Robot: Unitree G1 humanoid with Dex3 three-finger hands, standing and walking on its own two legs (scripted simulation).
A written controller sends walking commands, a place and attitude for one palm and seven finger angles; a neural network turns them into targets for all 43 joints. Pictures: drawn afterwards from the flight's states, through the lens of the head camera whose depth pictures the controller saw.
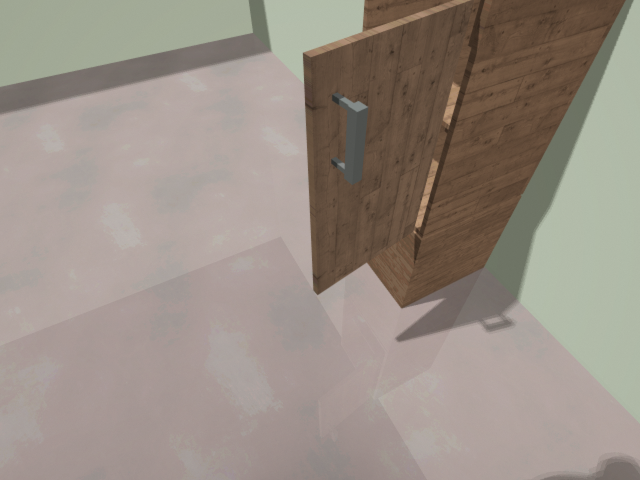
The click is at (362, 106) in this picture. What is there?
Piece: cupboard door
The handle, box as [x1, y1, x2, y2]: [331, 92, 367, 184]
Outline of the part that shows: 337,92 332,94 332,100 347,110 345,163 344,164 336,157 331,159 331,163 343,172 344,178 352,184 361,179 367,106 359,101 353,103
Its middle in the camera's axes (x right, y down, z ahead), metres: +0.04 -0.16 +0.62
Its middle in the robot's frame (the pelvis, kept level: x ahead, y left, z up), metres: +0.59 -0.01 +0.11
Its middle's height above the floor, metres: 0.89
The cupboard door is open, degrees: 100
